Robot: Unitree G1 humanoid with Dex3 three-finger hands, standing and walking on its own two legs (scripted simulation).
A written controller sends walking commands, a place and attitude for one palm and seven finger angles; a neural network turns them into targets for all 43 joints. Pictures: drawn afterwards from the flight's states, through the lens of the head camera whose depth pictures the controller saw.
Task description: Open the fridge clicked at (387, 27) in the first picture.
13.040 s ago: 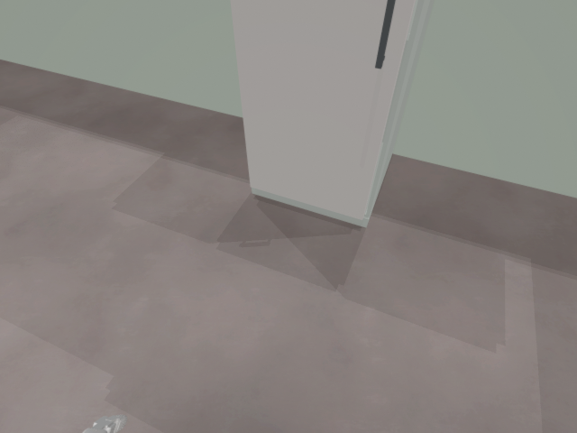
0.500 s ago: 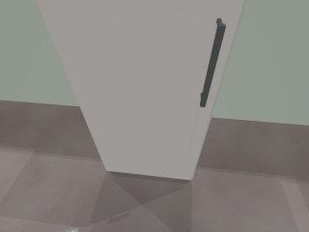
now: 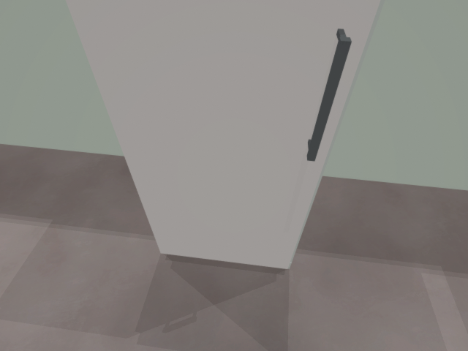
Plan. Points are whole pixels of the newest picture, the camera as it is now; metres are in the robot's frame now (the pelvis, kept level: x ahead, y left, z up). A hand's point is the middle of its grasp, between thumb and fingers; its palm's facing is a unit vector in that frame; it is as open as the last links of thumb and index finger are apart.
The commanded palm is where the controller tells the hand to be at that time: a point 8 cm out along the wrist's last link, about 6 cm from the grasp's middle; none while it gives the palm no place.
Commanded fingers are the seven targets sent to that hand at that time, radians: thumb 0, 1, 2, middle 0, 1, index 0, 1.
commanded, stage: look again from close up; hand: right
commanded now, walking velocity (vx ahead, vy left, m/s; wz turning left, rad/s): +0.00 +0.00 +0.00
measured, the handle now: (324, 103) +0.55 -0.15 +0.16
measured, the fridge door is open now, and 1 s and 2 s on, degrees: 0 0 0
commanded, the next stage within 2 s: none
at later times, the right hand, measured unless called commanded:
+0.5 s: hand out of the picture +0.08 -0.22 -0.16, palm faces -0.06 +0.95 -0.31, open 7.4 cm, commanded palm none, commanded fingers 0.00 -0.90 -0.90 0.20 0.30 0.20 0.30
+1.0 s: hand out of the picture +0.07 -0.22 -0.16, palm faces -0.06 +0.95 -0.31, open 7.4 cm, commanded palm none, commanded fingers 0.00 -0.90 -0.90 0.20 0.30 0.20 0.30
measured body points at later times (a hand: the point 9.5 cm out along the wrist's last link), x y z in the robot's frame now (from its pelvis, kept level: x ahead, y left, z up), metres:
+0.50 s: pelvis +0.02 +0.01 +0.00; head +0.02 +0.00 +0.45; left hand +0.08 +0.29 -0.13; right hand +0.09 -0.27 -0.14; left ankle -0.01 +0.14 -0.74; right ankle +0.07 -0.09 -0.74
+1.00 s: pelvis +0.03 +0.01 +0.01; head +0.04 +0.00 +0.46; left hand +0.09 +0.29 -0.13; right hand +0.08 -0.27 -0.14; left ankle -0.01 +0.14 -0.74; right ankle +0.07 -0.09 -0.74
